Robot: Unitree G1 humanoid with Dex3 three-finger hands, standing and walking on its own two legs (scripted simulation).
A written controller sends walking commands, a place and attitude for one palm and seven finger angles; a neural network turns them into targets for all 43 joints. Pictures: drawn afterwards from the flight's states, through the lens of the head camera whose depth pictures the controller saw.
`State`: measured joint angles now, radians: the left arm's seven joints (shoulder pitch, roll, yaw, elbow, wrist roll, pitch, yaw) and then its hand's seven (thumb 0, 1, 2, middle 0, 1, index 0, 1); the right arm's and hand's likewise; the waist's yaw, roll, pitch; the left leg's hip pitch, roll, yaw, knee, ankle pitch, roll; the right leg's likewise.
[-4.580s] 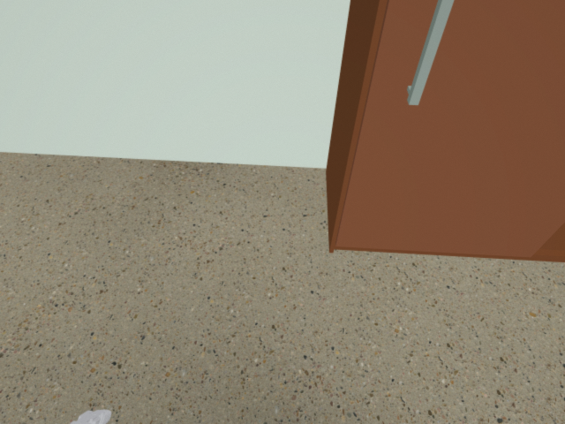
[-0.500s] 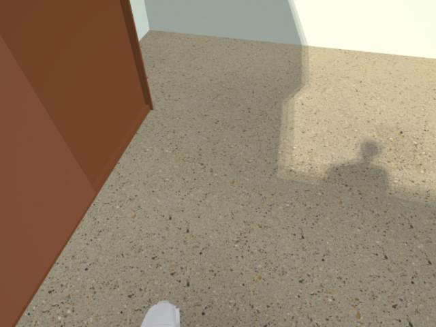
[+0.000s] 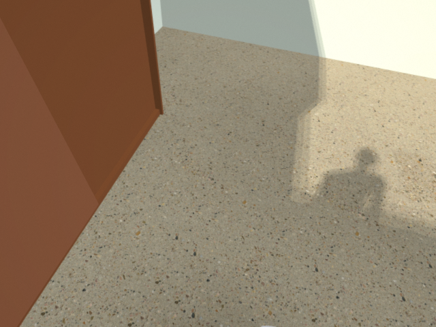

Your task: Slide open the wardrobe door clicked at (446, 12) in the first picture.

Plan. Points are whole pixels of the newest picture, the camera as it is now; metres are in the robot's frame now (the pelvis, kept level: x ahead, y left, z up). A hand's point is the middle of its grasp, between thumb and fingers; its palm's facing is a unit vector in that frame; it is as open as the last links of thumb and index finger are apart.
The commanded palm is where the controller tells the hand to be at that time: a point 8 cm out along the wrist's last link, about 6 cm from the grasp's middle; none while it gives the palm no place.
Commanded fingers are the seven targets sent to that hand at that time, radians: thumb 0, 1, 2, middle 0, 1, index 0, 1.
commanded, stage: turn to face it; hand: left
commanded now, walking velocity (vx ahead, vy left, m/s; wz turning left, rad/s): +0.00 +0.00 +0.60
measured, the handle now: out of the picture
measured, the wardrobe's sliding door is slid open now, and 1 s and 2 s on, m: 0.00 0.00 0.00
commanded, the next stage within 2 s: none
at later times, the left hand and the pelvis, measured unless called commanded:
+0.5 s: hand out of the picture +0.03 +0.16 -0.15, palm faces +0.33 -0.90 -0.27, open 7.3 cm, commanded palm none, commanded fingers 0.00 0.90 0.90 -0.20 -0.30 -0.20 -0.30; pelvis +0.00 -0.05 +0.00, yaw +20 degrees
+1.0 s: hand out of the picture -0.05 +0.20 -0.16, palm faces +0.62 -0.72 -0.30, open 7.3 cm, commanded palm none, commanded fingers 0.00 0.90 0.90 -0.20 -0.30 -0.20 -0.30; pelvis +0.00 -0.04 -0.01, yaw +38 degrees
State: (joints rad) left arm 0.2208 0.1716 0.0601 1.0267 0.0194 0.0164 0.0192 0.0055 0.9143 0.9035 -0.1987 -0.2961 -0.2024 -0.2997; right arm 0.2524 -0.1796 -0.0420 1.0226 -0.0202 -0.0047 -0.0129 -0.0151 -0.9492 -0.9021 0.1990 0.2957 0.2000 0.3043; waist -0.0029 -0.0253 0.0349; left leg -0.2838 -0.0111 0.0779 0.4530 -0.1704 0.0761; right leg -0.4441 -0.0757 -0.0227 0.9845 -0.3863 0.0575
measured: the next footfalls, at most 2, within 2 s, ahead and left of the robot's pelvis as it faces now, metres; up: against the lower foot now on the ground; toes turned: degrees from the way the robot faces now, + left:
right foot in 0.24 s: +0.06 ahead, -0.16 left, +0.00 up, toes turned +7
left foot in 0.64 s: -0.02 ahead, +0.11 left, +0.00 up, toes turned +34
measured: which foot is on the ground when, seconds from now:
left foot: down 0.00-0.24, up 0.26-0.62, down 0.64-1.00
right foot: up 0.00-0.22, down 0.24-0.64, up 0.66-1.00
